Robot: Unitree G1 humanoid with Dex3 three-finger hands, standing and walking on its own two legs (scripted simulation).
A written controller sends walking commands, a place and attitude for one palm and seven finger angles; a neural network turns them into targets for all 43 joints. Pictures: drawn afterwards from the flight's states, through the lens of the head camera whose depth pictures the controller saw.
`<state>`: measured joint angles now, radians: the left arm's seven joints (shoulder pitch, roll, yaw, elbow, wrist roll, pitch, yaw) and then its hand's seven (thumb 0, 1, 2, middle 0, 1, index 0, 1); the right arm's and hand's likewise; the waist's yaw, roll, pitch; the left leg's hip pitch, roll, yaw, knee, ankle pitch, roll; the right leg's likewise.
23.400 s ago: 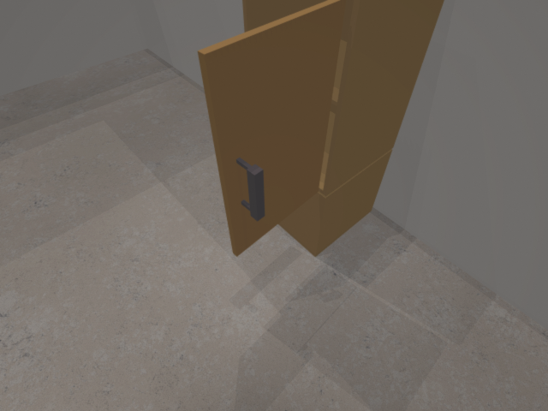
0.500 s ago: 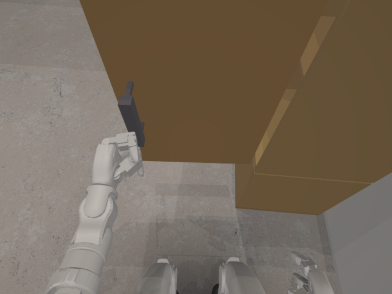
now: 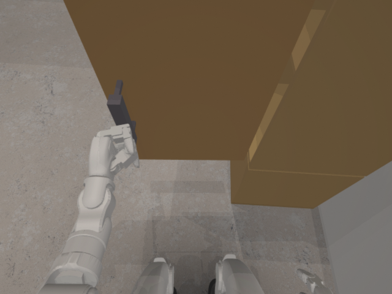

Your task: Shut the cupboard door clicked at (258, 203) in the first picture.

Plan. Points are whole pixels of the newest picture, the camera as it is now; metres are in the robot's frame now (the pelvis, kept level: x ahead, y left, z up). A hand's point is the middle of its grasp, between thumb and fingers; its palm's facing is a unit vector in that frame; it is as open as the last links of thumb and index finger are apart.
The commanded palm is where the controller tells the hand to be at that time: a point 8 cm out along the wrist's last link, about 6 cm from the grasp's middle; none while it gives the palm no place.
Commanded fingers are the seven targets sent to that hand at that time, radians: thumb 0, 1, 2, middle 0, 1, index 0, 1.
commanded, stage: push the door shut along its arc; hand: left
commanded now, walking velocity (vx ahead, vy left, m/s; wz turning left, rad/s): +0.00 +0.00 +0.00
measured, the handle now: (125, 115) +0.48 +0.16 +0.03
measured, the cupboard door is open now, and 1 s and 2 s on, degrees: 93 78 67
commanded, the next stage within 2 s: pull the fist back off the door in 1.94 s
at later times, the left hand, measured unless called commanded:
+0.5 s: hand (134, 135) +0.43 +0.13 +0.03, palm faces -0.12 -0.99 -0.04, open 3.1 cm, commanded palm +0.43 +0.18 +0.03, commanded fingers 0.00 0.90 0.90 -1.30 -1.50 -1.30 -1.50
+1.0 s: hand (141, 113) +0.49 +0.13 +0.03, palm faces -0.24 -0.97 -0.04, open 3.2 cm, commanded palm +0.49 +0.15 +0.03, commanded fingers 0.00 0.90 0.90 -1.30 -1.50 -1.30 -1.50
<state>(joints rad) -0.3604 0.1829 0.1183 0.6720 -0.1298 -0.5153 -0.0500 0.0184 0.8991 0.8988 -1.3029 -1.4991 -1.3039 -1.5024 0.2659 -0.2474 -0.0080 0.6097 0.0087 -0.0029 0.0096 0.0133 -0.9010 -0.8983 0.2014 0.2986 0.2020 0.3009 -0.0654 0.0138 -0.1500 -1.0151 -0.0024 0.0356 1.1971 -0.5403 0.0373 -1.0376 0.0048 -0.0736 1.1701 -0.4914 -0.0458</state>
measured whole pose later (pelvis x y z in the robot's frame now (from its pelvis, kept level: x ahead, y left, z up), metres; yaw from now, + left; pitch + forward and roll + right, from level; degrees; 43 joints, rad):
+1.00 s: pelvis -0.02 +0.02 -0.02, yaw -1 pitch +26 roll -3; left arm -0.93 0.41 0.21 1.17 -0.11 -0.46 -0.30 0.02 0.90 0.90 -1.30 -1.50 -1.32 -1.50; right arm 0.35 -0.27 0.02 0.65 0.00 0.00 0.02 0.01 -0.90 -0.90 0.20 0.30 0.20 0.30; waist -0.18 0.04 -0.14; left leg -1.22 0.00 0.01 1.30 -0.54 0.06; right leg -1.21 0.00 -0.10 1.23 -0.47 -0.03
